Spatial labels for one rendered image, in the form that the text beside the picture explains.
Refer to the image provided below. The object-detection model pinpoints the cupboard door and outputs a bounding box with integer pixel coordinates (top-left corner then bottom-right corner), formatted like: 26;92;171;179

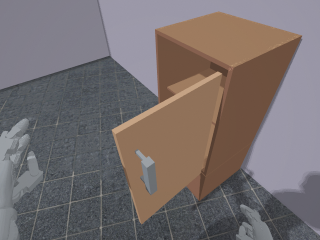
112;72;222;224

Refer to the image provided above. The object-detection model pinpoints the left robot hand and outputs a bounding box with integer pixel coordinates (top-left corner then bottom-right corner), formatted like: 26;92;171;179
0;118;43;208

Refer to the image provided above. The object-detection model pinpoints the right robot hand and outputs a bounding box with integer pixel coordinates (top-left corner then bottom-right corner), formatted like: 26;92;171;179
236;204;273;240

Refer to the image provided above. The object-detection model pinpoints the handle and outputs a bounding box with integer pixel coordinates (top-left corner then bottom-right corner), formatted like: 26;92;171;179
135;149;158;195

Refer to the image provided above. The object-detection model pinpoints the robot left forearm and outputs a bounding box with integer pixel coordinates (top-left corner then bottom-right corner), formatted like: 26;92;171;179
0;207;20;240

